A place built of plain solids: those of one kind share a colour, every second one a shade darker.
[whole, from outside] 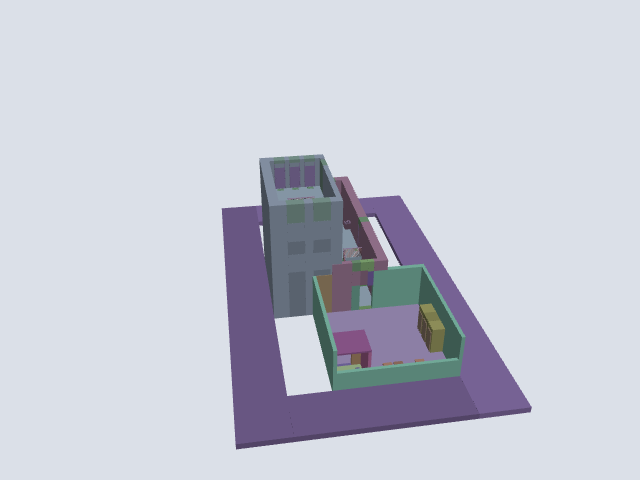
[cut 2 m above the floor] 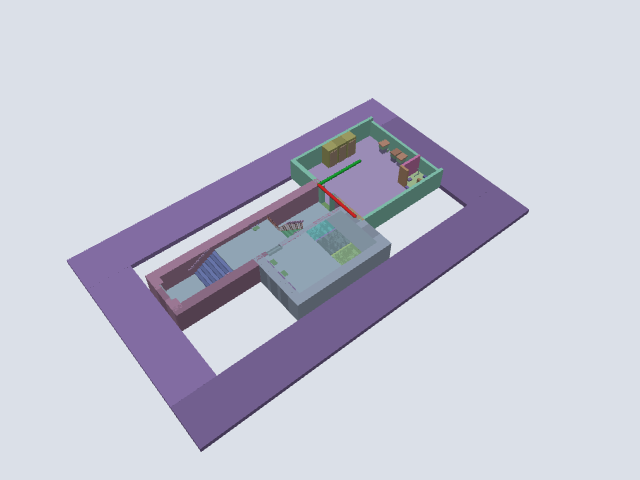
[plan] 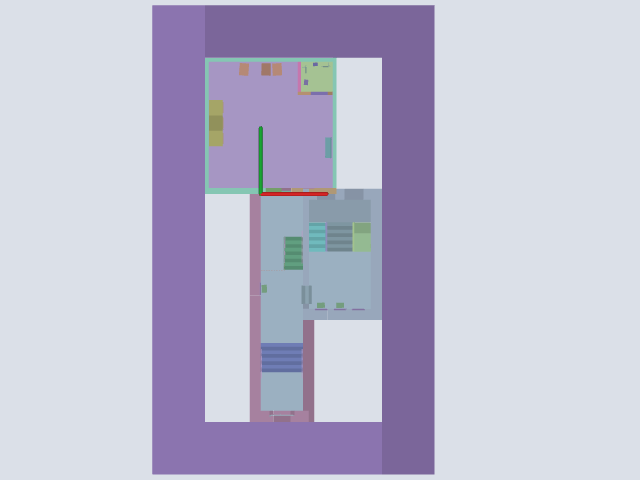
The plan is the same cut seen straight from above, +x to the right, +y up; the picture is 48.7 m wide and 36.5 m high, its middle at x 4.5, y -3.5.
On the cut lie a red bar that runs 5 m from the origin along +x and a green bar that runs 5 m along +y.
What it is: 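A city apartment house of about 1900 with a raised ground floor; inside the street door a broad flight of nine steps climbs between the walls to a raised hall, and at its far end a second flight of ten steps goes down again to the back door and the yard; a doorway opens on the stair hall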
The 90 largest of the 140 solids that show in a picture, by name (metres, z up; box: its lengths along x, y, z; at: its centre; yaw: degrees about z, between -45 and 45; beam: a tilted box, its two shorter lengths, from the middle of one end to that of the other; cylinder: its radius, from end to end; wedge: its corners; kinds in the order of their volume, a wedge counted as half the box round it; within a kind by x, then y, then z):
{
 "wall_hall_1": {"box": [0.45, 7.37, 11.1], "at": [3.44, -3.29, 5.27]},
 "wall_hall_2": {"box": [0.89, 0.85, 11.1], "at": [3.65, -9.16, 5.27]},
 "wall_hall_3": {"box": [1.0, 0.85, 11.1], "at": [3.71, -0.03, 5.27]},
 "wall_hall_4": {"box": [1.0, 0.81, 2.54], "at": [4.6, -9.18, 3.26]},
 "wall_hall_5": {"box": [1.0, 0.81, 2.54], "at": [4.6, -9.18, 9.24]},
 "wall_hall_6": {"box": [1.0, 0.85, 2.28], "at": [4.6, -9.16, 0.85]},
 "wall_hall_7": {"box": [1.45, 0.85, 4.67], "at": [4.93, -0.03, 2.05]},
 "wall_hall_8": {"box": [0.41, 0.85, 11.1], "at": [5.3, -9.16, 5.27]},
 "wall_hall_9": {"box": [1.0, 0.81, 2.54], "at": [6.01, -9.18, 3.26]},
 "wall_hall_10": {"box": [1.0, 0.81, 2.54], "at": [6.01, -9.18, 9.24]},
 "wall_hall_11": {"box": [1.0, 0.85, 2.28], "at": [6.01, -9.16, 0.85]},
 "wall_hall_12": {"box": [0.71, 0.85, 11.1], "at": [6.01, -0.03, 5.27]},
 "wall_hall_13": {"box": [0.41, 0.85, 11.1], "at": [6.71, -9.16, 5.27]},
 "wall_hall_14": {"box": [1.45, 0.85, 4.67], "at": [7.09, -0.03, 2.05]},
 "wall_hall_15": {"box": [1.0, 0.81, 2.54], "at": [7.42, -9.18, 3.26]},
 "wall_hall_16": {"box": [1.0, 0.81, 2.54], "at": [7.42, -9.18, 9.24]},
 "wall_hall_17": {"box": [1.0, 0.85, 2.28], "at": [7.42, -9.16, 0.85]},
 "wall_hall_18": {"box": [1.4, 0.85, 11.1], "at": [8.51, -0.03, 5.27]},
 "wall_hall_19": {"box": [1.29, 0.85, 11.1], "at": [8.56, -9.16, 5.27]},
 "wall_hall_20": {"box": [0.85, 9.99, 11.1], "at": [8.79, -4.59, 5.27]},
 "ground_garden_1": {"box": [4.0, 35.69, 0.5], "at": [-6.25, -3.5, -0.27]},
 "ground_garden_2": {"box": [13.46, 4.0, 0.5], "at": [2.48, -19.34, -0.27]},
 "ground_garden_3": {"box": [13.46, 4.0, 0.5], "at": [2.48, 12.35, -0.27]},
 "ground_garden_4": {"box": [4.0, 35.69, 0.5], "at": [11.21, -3.5, -0.27]},
 "floor_1": {"box": [3.21, 2.95, 0.69], "at": [1.6, -15.02, -0.34]},
 "floor_2": {"box": [3.21, 5.57, 2.18], "at": [1.6, -8.55, 0.4]},
 "floor_3": {"box": [3.21, 5.77, 0.52], "at": [1.6, -2.88, -0.43]},
 "floor_4": {"box": [4.7, 4.36, 2.68], "at": [6.01, -6.56, 0.65]},
 "floor_5": {"box": [4.7, 4.36, 0.25], "at": [6.01, -6.56, 7.84]},
 "floor_6": {"box": [4.7, 1.71, 4.17], "at": [6.01, -1.3, 1.4]},
 "wall_entry_1": {"box": [0.81, 1.0, 2.54], "at": [-0.45, -7.21, 2.76]},
 "wall_entry_2": {"box": [0.85, 9.63, 5.1], "at": [-0.42, -12.53, 2.26]},
 "wall_entry_3": {"box": [0.85, 7.16, 5.1], "at": [-0.42, -3.13, 2.26]},
 "wall_entry_4": {"box": [1.23, 0.45, 5.1], "at": [-0.24, 0.23, 2.26]},
 "wall_entry_5": {"box": [1.51, 0.85, 5.1], "at": [-0.1, -16.91, 2.26]},
 "wall_entry_6": {"box": [1.3, 0.48, 2.9], "at": [1.6, -17.1, 1.45]},
 "wall_entry_7": {"box": [1.36, 0.45, 5.1], "at": [2.98, 0.23, 2.26]},
 "wall_entry_8": {"box": [1.11, 0.85, 5.1], "at": [3.11, -16.91, 2.26]},
 "wall_entry_9": {"box": [0.45, 8.99, 5.1], "at": [3.44, -12.85, 2.26]},
 "wall_entry_10": {"box": [0.45, 7.42, 5.1], "at": [3.44, -3.26, 2.26]},
 "wall_entry_11": {"box": [0.41, 7.76, 5.08], "at": [3.85, -13.46, 2.27]},
 "flightA_1": {"box": [1.92, 2.23, 2.84], "at": [6.01, -3.26, 0.74]},
 "flightA_2": {"box": [1.92, 1.95, 3.01], "at": [6.01, -3.12, 0.82]},
 "flightA_3": {"box": [1.92, 1.67, 3.18], "at": [6.01, -2.99, 0.9]},
 "flightA_4": {"box": [1.92, 1.4, 3.34], "at": [6.01, -2.85, 0.98]},
 "flightA_5": {"box": [1.92, 1.12, 3.51], "at": [6.01, -2.71, 1.07]},
 "flightA_6": {"box": [1.92, 0.84, 3.67], "at": [6.01, -2.57, 1.15]},
 "flightA_7": {"box": [1.92, 0.56, 3.84], "at": [6.01, -2.43, 1.23]},
 "flightA_8": {"box": [1.92, 0.29, 4.01], "at": [6.01, -2.29, 1.32]},
 "flightB_1": {"box": [1.26, 0.29, 5.5], "at": [4.28, -4.24, 2.06]},
 "flightB_2": {"box": [1.26, 0.56, 5.33], "at": [4.28, -4.1, 1.98]},
 "flightB_3": {"box": [1.26, 0.84, 5.17], "at": [4.28, -3.97, 1.9]},
 "flightB_4": {"box": [1.26, 1.12, 5.0], "at": [4.28, -3.83, 1.81]},
 "flightB_5": {"box": [1.26, 1.4, 4.84], "at": [4.28, -3.69, 1.73]},
 "flightB_6": {"box": [1.26, 1.67, 4.67], "at": [4.28, -3.55, 1.65]},
 "flightB_7": {"box": [1.26, 1.95, 4.5], "at": [4.28, -3.41, 1.57]},
 "flightB_8": {"box": [1.26, 2.23, 4.34], "at": [4.28, -3.27, 1.48]},
 "flightC_1": {"box": [1.26, 0.29, 5.5], "at": [7.74, -4.24, 2.06]},
 "flightC_2": {"box": [1.26, 0.56, 5.33], "at": [7.74, -4.1, 1.98]},
 "flightC_3": {"box": [1.26, 1.4, 4.84], "at": [7.74, -3.69, 1.73]},
 "flightC_4": {"box": [1.26, 1.67, 4.67], "at": [7.74, -3.55, 1.65]},
 "flightC_5": {"box": [1.26, 1.95, 4.5], "at": [7.74, -3.41, 1.57]},
 "flightC_6": {"box": [1.26, 2.23, 4.34], "at": [7.74, -3.27, 1.48]},
 "floor_yard_1": {"box": [9.41, 9.6, 0.5], "at": [0.76, 5.25, -0.44]},
 "wall_yard_1": {"box": [0.3, 10.35, 4.1], "at": [-4.1, 5.17, 1.76]},
 "wall_yard_2": {"box": [4.63, 0.45, 4.1], "at": [-1.94, 0.23, 1.76]},
 "wall_yard_3": {"box": [10.01, 0.3, 1.91], "at": [0.76, 10.2, 0.67]},
 "wall_yard_4": {"box": [0.3, 10.35, 4.1], "at": [5.61, 5.17, 1.76]},
 "flightUp_1": {"box": [3.23, 1.95, 1.02], "at": [1.6, -12.29, -0.18]},
 "flightUp_2": {"box": [3.23, 1.67, 1.18], "at": [1.6, -12.16, -0.09]},
 "flightUp_3": {"box": [3.23, 1.12, 1.52], "at": [1.6, -11.88, 0.07]},
 "flightUp_4": {"box": [3.23, 0.84, 1.68], "at": [1.6, -11.74, 0.15]},
 "flightUp_5": {"box": [3.23, 0.56, 1.85], "at": [1.6, -11.6, 0.24]},
 "flightUp_6": {"box": [3.23, 0.29, 2.01], "at": [1.6, -11.46, 0.32]},
 "flightBk_1": {"box": [1.47, 0.84, 1.68], "at": [2.48, -5.35, 0.15]},
 "flightBk_2": {"box": [1.47, 1.12, 1.52], "at": [2.48, -5.21, 0.07]},
 "flightBk_3": {"box": [1.47, 1.67, 1.18], "at": [2.48, -4.94, -0.09]},
 "flightBk_4": {"box": [1.47, 1.95, 1.02], "at": [2.48, -4.8, -0.18]},
 "flightBk_5": {"box": [1.47, 2.23, 0.85], "at": [2.48, -4.66, -0.26]},
 "flightBk_6": {"box": [1.47, 2.5, 0.69], "at": [2.48, -4.52, -0.34]},
 "wall_bin_1": {"box": [1.05, 1.17, 2.41], "at": [-3.42, 4.21, 0.92]},
 "wall_bin_2": {"box": [1.05, 1.17, 2.41], "at": [-3.42, 5.38, 0.92]},
 "wall_bin_3": {"box": [1.05, 1.17, 2.41], "at": [-3.42, 6.55, 0.92]},
 "wall_yard_n3a_1": {"box": [3.46, 0.45, 4.1], "at": [4.03, 0.23, 1.76]},
 "wall_head_hall_1": {"box": [1.45, 0.85, 1.7], "at": [4.93, -0.03, 9.97]},
 "wall_head_hall_2": {"box": [1.45, 0.85, 1.7], "at": [7.09, -0.03, 9.97]},
 "wall_over_hall_1": {"box": [0.45, 1.38, 6.33], "at": [3.44, -7.66, 7.65]},
 "floor_wash_1": {"box": [2.4, 2.27, 0.7], "at": [4.26, 8.91, -0.34]},
 "wall_washs_1": {"box": [0.25, 2.27, 3.36], "at": [2.94, 8.91, 1.39]},
 "flightN_1": {"box": [0.56, 1.4, 2.35], "at": [3.39, -7.66, 0.49]}
}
